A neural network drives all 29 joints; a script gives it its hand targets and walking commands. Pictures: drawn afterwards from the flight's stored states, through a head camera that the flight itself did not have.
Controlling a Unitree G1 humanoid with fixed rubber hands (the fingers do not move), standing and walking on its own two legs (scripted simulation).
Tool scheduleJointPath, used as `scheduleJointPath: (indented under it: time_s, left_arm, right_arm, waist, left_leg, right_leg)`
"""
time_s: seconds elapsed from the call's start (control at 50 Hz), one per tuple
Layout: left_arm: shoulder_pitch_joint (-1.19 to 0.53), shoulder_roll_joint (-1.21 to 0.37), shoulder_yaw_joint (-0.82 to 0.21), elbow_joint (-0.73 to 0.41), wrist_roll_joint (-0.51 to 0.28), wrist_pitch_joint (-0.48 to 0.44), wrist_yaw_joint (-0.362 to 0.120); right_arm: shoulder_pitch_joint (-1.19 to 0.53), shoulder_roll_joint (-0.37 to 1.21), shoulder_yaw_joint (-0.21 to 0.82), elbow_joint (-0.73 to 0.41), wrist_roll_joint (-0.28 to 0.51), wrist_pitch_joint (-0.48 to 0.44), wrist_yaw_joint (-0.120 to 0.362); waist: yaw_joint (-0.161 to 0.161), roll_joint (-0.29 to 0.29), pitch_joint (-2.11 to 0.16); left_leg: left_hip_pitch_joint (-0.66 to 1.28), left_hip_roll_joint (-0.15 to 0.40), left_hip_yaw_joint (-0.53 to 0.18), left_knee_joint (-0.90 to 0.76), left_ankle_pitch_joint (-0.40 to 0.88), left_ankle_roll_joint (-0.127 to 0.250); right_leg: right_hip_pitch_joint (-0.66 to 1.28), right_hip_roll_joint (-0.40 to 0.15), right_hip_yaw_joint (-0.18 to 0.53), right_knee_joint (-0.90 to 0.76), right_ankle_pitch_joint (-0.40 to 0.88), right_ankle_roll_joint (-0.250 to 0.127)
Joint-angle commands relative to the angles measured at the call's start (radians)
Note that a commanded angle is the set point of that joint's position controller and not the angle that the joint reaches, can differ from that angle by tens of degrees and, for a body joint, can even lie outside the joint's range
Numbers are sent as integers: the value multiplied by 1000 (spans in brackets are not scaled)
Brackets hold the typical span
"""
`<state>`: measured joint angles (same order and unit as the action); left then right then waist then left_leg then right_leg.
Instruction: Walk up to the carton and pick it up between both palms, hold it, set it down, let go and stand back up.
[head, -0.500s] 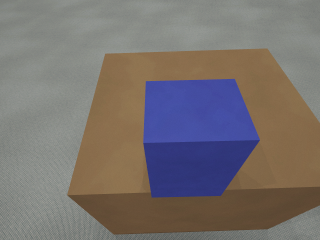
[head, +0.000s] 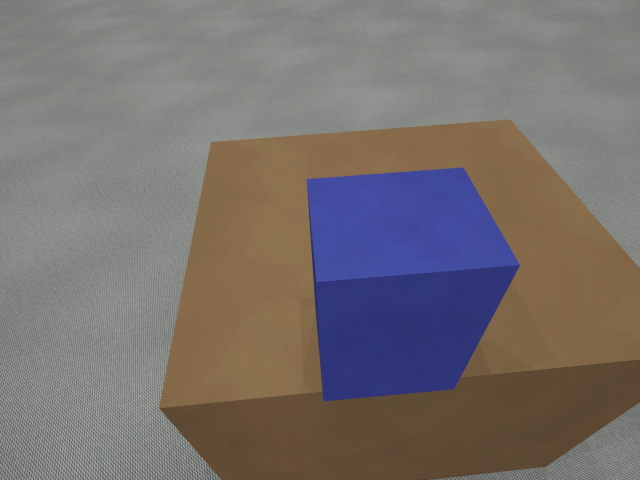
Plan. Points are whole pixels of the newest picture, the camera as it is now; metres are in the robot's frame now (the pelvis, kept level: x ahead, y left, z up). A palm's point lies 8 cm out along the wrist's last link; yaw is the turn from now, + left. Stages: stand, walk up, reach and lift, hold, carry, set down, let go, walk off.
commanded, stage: walk up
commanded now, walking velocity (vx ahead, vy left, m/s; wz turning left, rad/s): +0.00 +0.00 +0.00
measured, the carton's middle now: (387, 294) +0.37 -0.08 +0.04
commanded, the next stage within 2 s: none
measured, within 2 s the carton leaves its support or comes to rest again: neither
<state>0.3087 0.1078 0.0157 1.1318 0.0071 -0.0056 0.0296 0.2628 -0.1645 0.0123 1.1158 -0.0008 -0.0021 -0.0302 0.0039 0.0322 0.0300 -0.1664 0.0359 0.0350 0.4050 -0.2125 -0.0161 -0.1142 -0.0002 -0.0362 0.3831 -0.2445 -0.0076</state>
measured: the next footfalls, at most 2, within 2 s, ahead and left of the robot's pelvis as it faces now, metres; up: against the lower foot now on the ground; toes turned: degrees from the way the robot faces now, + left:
right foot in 0.46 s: -0.04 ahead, -0.27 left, +0.00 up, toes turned -1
left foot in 1.06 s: -0.08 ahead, +0.03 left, +0.00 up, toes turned +3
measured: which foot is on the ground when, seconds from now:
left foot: down 0.00-0.48, up 0.50-1.00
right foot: down 0.00-0.14, up 0.16-0.44, down 0.46-1.00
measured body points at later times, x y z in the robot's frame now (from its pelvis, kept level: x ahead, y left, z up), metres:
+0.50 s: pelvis -0.08 -0.11 -0.03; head -0.03 -0.14 +0.42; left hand +0.02 +0.15 -0.15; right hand -0.06 -0.41 -0.18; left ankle +0.00 +0.12 -0.74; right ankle -0.08 -0.27 -0.75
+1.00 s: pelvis -0.10 -0.11 +0.00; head -0.07 -0.14 +0.45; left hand -0.13 +0.12 -0.14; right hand -0.04 -0.37 -0.16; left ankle -0.12 +0.03 -0.72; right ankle -0.08 -0.26 -0.74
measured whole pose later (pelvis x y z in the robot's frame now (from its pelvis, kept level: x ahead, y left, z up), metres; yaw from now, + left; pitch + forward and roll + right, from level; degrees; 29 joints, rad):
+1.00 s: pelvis -0.10 -0.11 +0.00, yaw +1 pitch +2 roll +3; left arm 0.36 0.15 0.02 1.02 0.04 0.00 0.03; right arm 0.24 -0.25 -0.05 1.01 -0.02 0.07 0.00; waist 0.07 0.03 0.00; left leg -0.31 0.00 0.01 0.63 -0.37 -0.06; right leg -0.28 -0.11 0.01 0.43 -0.20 0.05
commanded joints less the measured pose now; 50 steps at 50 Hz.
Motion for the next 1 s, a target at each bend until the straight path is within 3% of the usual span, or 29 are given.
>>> scheduleJointPath:
  time_s: [0.0, 0.04, 0.08, 0.1, 0.14, 0.16, 0.18, 0.22, 0.3, 0.36, 0.38, 0.42, 0.44, 0.46, 0.48, 0.5, 0.54, 0.56, 0.6, 0.66, 0.72, 0.78, 0.8, 0.84, 0.86, 0.9, 0.92, 0.94, 0.98]
  left_arm:
    - [66, 124, 17, -5, -3, -11, 7]
    - [110, 84, 10, 9, 3, -9, 5]
    - [78, 105, 3, 3, 4, -12, 4]
    - [25, 259, 66, -26, 9, 14, 8]
    - [-29, 196, 56, -79, 30, 44, -4]
    - [-46, 166, 55, -100, 36, 61, -12]
    - [-45, 161, 62, -120, 32, 69, -19]
    - [-37, 153, 74, -143, 23, 73, -29]
    - [-24, 121, 66, -193, 5, 82, -39]
    - [-57, 147, 62, -212, -7, 84, -35]
    - [18, 151, 62, -206, -7, 82, -31]
    - [123, 198, 69, -159, -9, 59, -25]
    - [147, 256, 79, -143, 4, 39, -20]
    - [122, 358, 82, -179, 22, 27, -22]
    - [102, 443, 86, -185, 22, 31, -26]
    - [-10, 387, 68, -217, 14, 36, -28]
    - [-193, 297, 37, -247, 24, 23, -18]
    - [-188, 329, 38, -264, 20, 12, -14]
    - [-7, 369, 58, -201, 5, -1, 5]
    - [49, 269, 37, -175, -7, -14, 12]
    - [92, 229, 26, -162, -1, -18, 16]
    - [35, 246, 33, -172, 12, -19, 15]
    - [69, 244, 37, -166, 12, -21, 14]
    - [131, 237, 38, -149, 18, -17, 15]
    - [101, 259, 48, -153, 25, -14, 17]
    - [118, 255, 39, -142, 23, -11, 7]
    - [92, 322, 72, -150, 38, -4, 13]
    - [106, 317, 80, -138, 35, 3, 12]
    - [72, 226, 44, -112, 20, 12, 4]
  right_arm:
    - [73, -45, 0, 14, 1, -12, -1]
    - [75, -62, -11, 5, -6, -11, -2]
    - [90, -76, -15, 10, -2, -8, 1]
    - [71, -178, -56, -46, -31, -8, -23]
    - [185, -284, -100, -35, -42, 3, -53]
    - [224, -247, -105, -26, -45, 10, -60]
    - [201, -234, -105, -40, -42, 9, -69]
    - [109, -246, -112, -92, -42, 11, -81]
    - [42, -278, -127, -139, -54, 22, -59]
    - [17, -289, -139, -159, -62, 31, -42]
    - [-13, -317, -148, -166, -72, 33, -41]
    - [-25, -286, -123, -176, -69, 32, -21]
    - [12, -183, -87, -182, -63, 38, -12]
    - [89, -70, -57, -176, -38, 47, -14]
    - [81, -147, -78, -183, -26, 73, -20]
    - [25, -181, -86, -184, -17, 89, -9]
    - [84, -167, -91, -93, -17, 81, 20]
    - [145, -171, -94, -67, -22, 75, 23]
    - [104, -222, -109, -110, -34, 63, 33]
    - [91, -208, -110, -125, -26, 61, 39]
    - [36, -190, -107, -146, -36, 78, 37]
    - [25, -159, -90, -145, -28, 82, 38]
    - [17, -166, -82, -144, -28, 81, 34]
    - [-41, -154, -81, -167, -28, 81, 31]
    - [-10, -153, -75, -157, -21, 81, 28]
    - [7, -110, -64, -136, -12, 67, 22]
    - [-2, -134, -71, -151, -14, 64, 28]
    - [42, -128, -68, -147, -13, 52, 33]
    - [131, -95, -52, -122, -6, 19, 18]
  waist:
    - [1, -35, 90]
    - [15, 18, 86]
    - [-13, 17, 51]
    - [-40, -75, 118]
    - [-102, 170, 66]
    - [-97, 133, 52]
    - [-90, 97, -5]
    - [-39, 46, -34]
    - [-15, 240, -72]
    - [-39, 330, -54]
    - [-11, 353, -91]
    - [39, 186, -159]
    - [59, -93, -139]
    - [34, -373, -150]
    - [71, -538, -134]
    - [38, -489, 48]
    - [-64, -177, 128]
    - [-76, -148, 98]
    - [-22, -87, -6]
    - [-13, -167, 4]
    - [16, -280, -30]
    - [7, -235, -25]
    - [31, -293, -10]
    - [71, -265, 23]
    - [47, -272, 17]
    - [49, -277, -22]
    - [55, -275, 13]
    - [61, -334, -51]
    - [-9, -280, -45]
  left_leg:
    - [-35, 58, -74, -89, 113, 21]
    - [-20, 55, -76, -91, 65, 16]
    - [-26, 51, -68, -94, 58, 19]
    - [39, 207, -171, -60, 201, 58]
    - [50, 488, -420, -115, 430, 218]
    - [-56, 512, -419, -110, 537, 250]
    - [-98, 502, -365, -105, 594, 266]
    - [-119, 415, -260, -43, 650, 220]
    - [-64, 280, -130, 2, 577, 125]
    - [-67, 270, -174, -10, 514, 108]
    - [-58, 268, -158, 37, 477, 98]
    - [-200, 153, -106, 168, 187, 52]
    - [-332, 36, -4, 268, -195, 19]
    - [-475, -38, 14, 450, -479, -12]
    - [-444, -7, -149, 542, -436, 16]
    - [-403, -7, -210, 585, -354, 34]
    - [-421, -20, -173, 601, -133, 43]
    - [-432, -23, -164, 598, -88, 39]
    - [-456, -25, -162, 666, -99, 8]
    - [-506, -25, -159, 660, -48, -38]
    - [-460, -39, -144, 671, -47, -49]
    - [-427, -25, -109, 581, -89, -61]
    - [-395, -24, -79, 537, -96, -66]
    - [-391, -29, -56, 445, -146, -68]
    - [-351, -18, -57, 401, -149, -64]
    - [-212, -48, -12, 274, -200, -52]
    - [-225, -43, -16, 242, -185, -43]
    - [-188, -41, 7, 190, -213, -35]
    - [62, -65, 32, -85, -57, -17]
  right_leg:
    - [-55, -86, 92, -100, 68, -29]
    - [-79, -80, 100, -107, 32, -24]
    - [-35, -89, 104, -114, 52, -28]
    - [-228, -32, -18, 66, 57, 4]
    - [-363, -35, -21, 449, -247, 50]
    - [-326, -44, 45, 634, -281, 47]
    - [-305, -64, 92, 749, -279, 46]
    - [-318, -46, 153, 861, -259, 44]
    - [-347, -15, 74, 651, -228, 79]
    - [-258, 2, -7, 357, -261, 88]
    - [-195, -27, 7, 223, -181, 80]
    - [33, -4, -19, -13, 43, 66]
    - [123, -64, 24, -70, 63, 75]
    - [99, -336, 339, -97, 99, 48]
    - [-178, -442, 567, -298, -407, -47]
    - [-387, -393, 570, -391, -665, -13]
    - [-289, -234, 293, -252, -317, 33]
    - [-226, -235, 227, -201, -143, 58]
    - [-101, -338, 341, -148, -28, 54]
    - [7, -320, 254, -61, 285, 69]
    - [0, -332, 320, -96, 264, 17]
    - [-11, -322, 269, -116, 141, -79]
    - [-30, -318, 269, -123, 183, -87]
    - [-35, -315, 285, -130, 200, -112]
    - [-52, -317, 268, -124, 182, -125]
    - [-107, -264, 245, -158, -2, -107]
    - [-91, -298, 264, -143, -27, -111]
    - [-64, -292, 245, -143, -164, -107]
    - [-182, -197, 165, -57, -116, -60]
